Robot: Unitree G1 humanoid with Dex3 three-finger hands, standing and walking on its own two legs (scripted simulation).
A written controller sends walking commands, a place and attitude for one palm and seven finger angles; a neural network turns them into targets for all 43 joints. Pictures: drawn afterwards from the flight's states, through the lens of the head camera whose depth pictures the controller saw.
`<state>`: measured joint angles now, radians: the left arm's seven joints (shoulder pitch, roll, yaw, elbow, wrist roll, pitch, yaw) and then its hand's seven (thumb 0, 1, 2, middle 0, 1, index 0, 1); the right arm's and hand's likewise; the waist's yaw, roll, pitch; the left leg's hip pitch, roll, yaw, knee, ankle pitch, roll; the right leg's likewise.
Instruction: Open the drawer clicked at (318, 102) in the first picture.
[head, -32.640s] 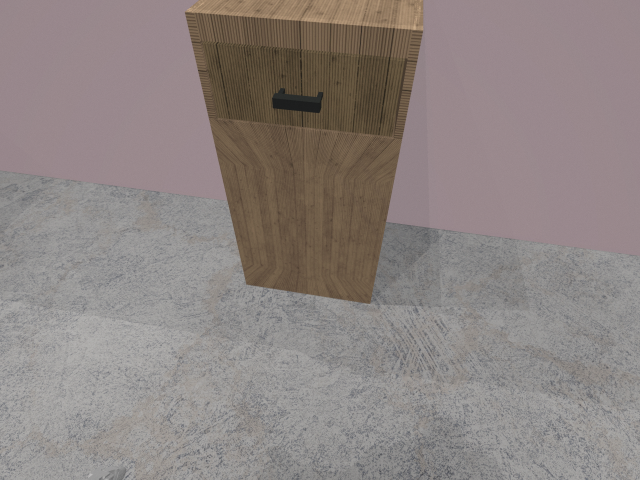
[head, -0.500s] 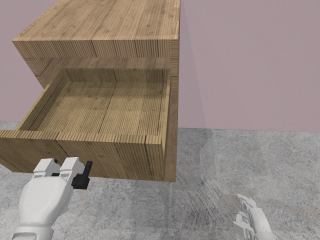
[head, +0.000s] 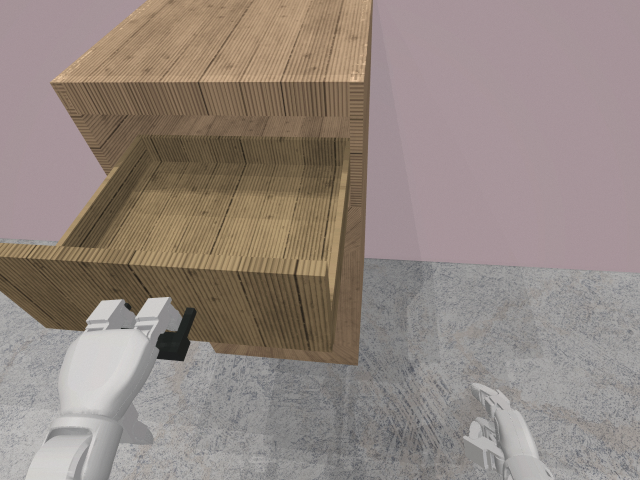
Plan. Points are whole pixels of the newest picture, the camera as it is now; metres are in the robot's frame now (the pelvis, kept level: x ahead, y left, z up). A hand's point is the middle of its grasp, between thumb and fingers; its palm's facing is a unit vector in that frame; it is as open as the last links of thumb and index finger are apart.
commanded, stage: lift the hand off the handle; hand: left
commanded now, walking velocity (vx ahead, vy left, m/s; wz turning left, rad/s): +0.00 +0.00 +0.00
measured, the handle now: (149, 327) +0.26 +0.25 +0.06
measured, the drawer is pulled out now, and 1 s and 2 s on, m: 0.29 0.30 0.25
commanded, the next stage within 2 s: open the thumb to release the handle in 0.82 s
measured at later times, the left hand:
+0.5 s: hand (142, 369) +0.21 +0.24 +0.05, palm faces +0.01 -0.07 -1.00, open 13.7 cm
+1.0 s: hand (128, 381) +0.19 +0.25 +0.06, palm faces -0.09 -0.10 -0.99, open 13.7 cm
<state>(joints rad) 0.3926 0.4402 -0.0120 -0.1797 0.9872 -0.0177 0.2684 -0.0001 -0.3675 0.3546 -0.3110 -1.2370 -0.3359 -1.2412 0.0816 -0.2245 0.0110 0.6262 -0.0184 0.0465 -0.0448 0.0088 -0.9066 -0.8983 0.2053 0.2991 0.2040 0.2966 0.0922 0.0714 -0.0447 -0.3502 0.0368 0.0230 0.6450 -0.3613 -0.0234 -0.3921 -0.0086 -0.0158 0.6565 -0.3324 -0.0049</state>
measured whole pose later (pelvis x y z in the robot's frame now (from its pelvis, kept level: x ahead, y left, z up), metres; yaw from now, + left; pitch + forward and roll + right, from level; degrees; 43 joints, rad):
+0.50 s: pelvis -0.01 +0.00 +0.00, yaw +1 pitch +2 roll +0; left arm 0.28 0.42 -0.07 -0.12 1.00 0.05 0.20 0.00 -0.49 0.30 -0.30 -1.19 -0.33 -1.22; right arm 0.09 -0.22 0.01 0.64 -0.02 0.04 -0.04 0.01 -0.91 -0.90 0.21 0.30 0.20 0.30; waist 0.09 0.08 -0.03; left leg -0.30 0.02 0.02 0.60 -0.33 -0.02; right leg -0.34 -0.02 -0.02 0.61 -0.31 0.00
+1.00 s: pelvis +0.02 +0.01 +0.01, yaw +1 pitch +3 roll +0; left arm 0.49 0.50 -0.04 -0.33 0.92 0.01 0.13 0.00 -0.49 0.30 -0.37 -1.12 -0.39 -1.08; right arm 0.10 -0.22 0.01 0.62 -0.02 -0.02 -0.06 0.01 -0.91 -0.90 0.20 0.30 0.20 0.30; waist 0.10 0.09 -0.01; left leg -0.27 0.02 0.01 0.56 -0.34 -0.01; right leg -0.30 -0.02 -0.03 0.55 -0.31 0.01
